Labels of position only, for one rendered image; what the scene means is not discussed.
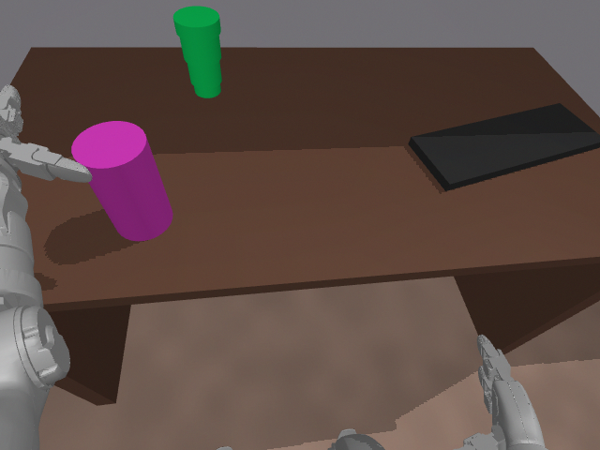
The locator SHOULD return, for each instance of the right robot hand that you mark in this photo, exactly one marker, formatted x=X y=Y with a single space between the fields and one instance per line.
x=513 y=418

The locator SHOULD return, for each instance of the left robot hand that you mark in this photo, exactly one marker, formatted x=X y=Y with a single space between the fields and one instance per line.
x=31 y=159

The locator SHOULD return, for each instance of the desk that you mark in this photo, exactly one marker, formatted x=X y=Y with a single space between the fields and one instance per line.
x=299 y=175

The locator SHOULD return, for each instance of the left robot arm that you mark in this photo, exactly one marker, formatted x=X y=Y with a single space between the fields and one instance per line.
x=33 y=356

